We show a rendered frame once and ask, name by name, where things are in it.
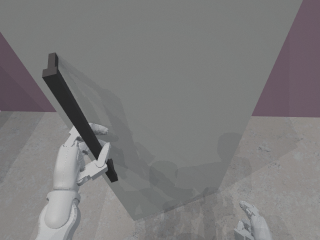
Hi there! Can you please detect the fridge door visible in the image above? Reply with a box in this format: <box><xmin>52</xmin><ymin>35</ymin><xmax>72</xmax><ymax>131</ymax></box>
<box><xmin>0</xmin><ymin>0</ymin><xmax>303</xmax><ymax>221</ymax></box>

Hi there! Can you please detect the robot left forearm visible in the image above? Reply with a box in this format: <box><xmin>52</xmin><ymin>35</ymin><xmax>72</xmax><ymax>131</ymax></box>
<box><xmin>35</xmin><ymin>189</ymin><xmax>81</xmax><ymax>240</ymax></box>

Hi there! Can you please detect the handle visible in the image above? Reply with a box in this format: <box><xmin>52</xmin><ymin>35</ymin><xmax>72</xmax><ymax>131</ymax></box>
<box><xmin>42</xmin><ymin>52</ymin><xmax>118</xmax><ymax>183</ymax></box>

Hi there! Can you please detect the robot left hand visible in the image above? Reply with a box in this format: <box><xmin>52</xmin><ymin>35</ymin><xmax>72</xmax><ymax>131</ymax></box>
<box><xmin>53</xmin><ymin>123</ymin><xmax>112</xmax><ymax>192</ymax></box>

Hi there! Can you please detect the robot right hand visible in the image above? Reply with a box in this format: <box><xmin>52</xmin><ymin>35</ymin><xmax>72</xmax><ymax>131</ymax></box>
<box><xmin>234</xmin><ymin>200</ymin><xmax>273</xmax><ymax>240</ymax></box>

